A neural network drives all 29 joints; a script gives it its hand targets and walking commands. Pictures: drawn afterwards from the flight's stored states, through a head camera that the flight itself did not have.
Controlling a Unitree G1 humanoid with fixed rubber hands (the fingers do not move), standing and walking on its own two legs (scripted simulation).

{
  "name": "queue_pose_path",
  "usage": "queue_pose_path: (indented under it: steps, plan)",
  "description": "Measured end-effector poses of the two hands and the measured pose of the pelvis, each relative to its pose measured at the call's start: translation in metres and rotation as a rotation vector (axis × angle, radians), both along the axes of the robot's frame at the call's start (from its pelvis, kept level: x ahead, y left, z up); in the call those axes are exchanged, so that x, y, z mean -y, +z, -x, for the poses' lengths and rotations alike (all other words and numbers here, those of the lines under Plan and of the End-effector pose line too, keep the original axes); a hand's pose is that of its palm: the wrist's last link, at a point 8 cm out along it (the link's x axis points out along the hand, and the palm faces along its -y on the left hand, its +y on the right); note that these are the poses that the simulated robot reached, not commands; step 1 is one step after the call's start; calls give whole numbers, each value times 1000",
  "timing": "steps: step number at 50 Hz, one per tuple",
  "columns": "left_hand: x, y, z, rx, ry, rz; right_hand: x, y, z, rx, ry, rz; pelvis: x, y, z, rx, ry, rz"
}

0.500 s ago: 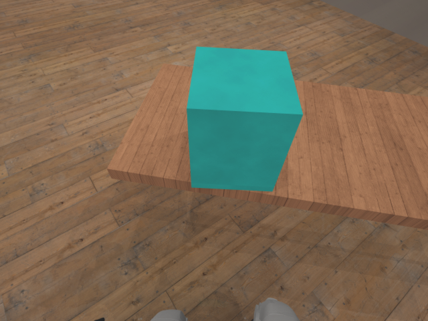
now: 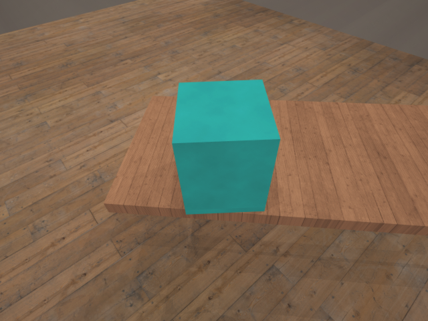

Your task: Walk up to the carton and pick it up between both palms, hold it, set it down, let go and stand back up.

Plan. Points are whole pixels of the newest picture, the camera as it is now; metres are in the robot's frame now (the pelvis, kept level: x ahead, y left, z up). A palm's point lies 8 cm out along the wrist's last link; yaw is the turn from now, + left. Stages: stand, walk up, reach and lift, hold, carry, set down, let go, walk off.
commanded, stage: walk up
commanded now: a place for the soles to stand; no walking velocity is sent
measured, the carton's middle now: (223, 149) +0.50 -0.01 +0.02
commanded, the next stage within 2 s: none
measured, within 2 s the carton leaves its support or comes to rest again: neither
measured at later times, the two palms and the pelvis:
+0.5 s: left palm out of the picture +0.07 +0.24 -0.13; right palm out of the picture +0.04 -0.23 -0.15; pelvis +0.02 +0.00 -0.01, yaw -5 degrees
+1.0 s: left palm out of the picture +0.13 +0.21 -0.14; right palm out of the picture -0.01 -0.26 -0.15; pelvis +0.03 -0.02 -0.01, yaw -12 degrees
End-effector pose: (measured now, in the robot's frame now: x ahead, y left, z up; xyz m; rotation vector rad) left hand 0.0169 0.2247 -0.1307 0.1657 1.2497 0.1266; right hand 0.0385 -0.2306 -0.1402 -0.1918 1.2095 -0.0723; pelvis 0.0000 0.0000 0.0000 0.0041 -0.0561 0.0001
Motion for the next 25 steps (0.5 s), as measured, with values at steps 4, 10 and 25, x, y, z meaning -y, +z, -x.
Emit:
queue_pose_path:
  steps: [4, 10, 25]
  plan:
    - [-1, -3, -15, 14, -25, 4, 5, 3, 3, -19, -20, 22, 0, 0, -5, -4, -12, -3]
    - [-4, -5, -31, 16, -55, -8, 8, 3, 6, -38, -52, 31, -1, -1, -12, -7, -32, -8]
    - [-11, -3, -55, 2, -101, -44, 2, -8, 2, -49, -96, 7, -3, -5, -24, -7, -82, -14]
